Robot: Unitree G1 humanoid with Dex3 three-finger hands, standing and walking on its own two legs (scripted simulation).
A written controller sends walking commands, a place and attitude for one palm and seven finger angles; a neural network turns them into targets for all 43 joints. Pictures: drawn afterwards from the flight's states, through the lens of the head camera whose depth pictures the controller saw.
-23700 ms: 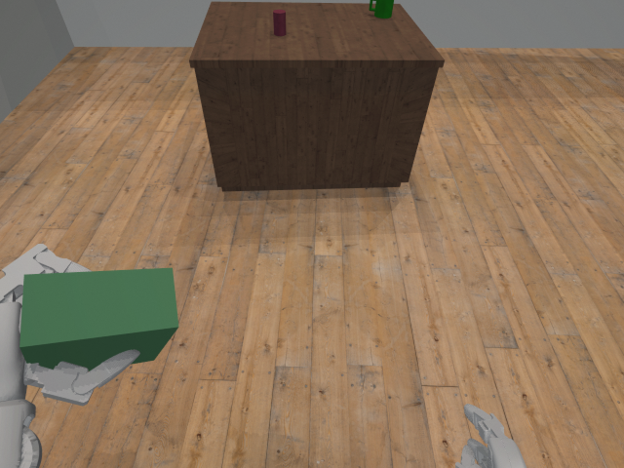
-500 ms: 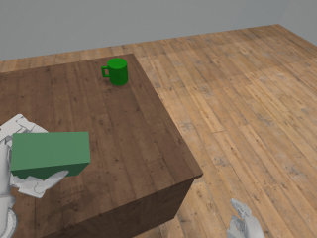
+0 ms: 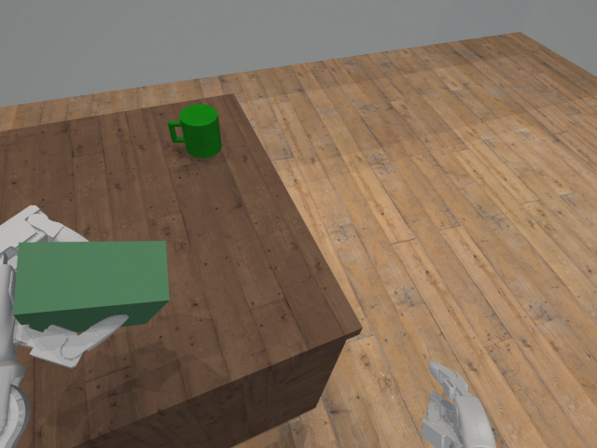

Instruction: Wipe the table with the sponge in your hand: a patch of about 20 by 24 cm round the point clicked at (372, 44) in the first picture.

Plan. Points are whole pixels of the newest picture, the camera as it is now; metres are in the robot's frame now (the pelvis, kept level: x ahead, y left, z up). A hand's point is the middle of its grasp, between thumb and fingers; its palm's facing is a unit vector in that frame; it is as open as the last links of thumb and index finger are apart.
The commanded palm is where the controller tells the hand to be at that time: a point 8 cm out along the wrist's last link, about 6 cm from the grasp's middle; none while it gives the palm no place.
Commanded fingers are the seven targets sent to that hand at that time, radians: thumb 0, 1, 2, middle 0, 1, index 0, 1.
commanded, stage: shuffle to correct the standing spot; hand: left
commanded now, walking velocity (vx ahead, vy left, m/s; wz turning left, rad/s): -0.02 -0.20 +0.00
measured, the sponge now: (115, 290) +0.24 +0.22 +0.13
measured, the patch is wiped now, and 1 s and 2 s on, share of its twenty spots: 0.00 0.00 0.00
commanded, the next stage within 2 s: none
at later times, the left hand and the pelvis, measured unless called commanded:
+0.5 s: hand (135, 295) +0.22 +0.18 +0.16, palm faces +0.31 -0.87 -0.38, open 9.8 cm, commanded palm +0.16 +0.23 +0.17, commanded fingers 0.00 0.10 1.30 -1.20 -1.60 -1.20 -1.60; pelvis +0.00 -0.05 -0.01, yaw +0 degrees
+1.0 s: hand (117, 301) +0.22 +0.20 +0.16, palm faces +0.30 -0.86 -0.41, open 9.8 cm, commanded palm +0.16 +0.24 +0.17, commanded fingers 0.00 0.10 1.30 -1.20 -1.60 -1.20 -1.60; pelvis +0.00 -0.04 -0.01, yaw +0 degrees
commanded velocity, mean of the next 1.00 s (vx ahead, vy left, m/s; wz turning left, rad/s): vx -0.03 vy -0.20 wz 0.00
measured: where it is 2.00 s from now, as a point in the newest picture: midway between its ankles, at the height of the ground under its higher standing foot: outside the picture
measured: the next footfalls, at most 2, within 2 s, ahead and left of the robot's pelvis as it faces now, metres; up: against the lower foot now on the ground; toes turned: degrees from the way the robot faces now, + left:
none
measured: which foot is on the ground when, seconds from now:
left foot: down 0.00-1.00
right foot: down 0.00-1.00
